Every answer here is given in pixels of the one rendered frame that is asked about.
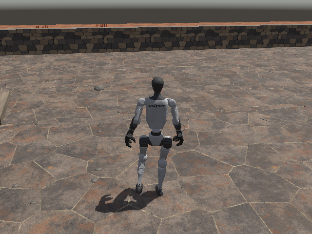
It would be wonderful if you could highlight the robot left shin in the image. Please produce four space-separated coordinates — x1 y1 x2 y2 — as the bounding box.
137 154 145 187

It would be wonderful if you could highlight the humanoid robot torso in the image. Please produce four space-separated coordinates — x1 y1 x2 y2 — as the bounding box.
146 96 168 146

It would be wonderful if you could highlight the left robot hand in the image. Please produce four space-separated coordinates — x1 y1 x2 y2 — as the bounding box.
125 136 136 148

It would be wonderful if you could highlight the robot left upper arm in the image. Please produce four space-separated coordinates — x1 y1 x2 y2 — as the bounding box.
133 97 147 125

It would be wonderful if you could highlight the right robot forearm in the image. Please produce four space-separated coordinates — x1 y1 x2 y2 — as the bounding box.
174 118 183 137

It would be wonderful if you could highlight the robot right upper arm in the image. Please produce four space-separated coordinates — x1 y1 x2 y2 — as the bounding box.
167 98 179 125

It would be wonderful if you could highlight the right robot hand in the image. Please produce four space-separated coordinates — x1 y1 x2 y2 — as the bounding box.
173 135 184 146

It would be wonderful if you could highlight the left robot forearm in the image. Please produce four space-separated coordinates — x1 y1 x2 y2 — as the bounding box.
126 117 137 137

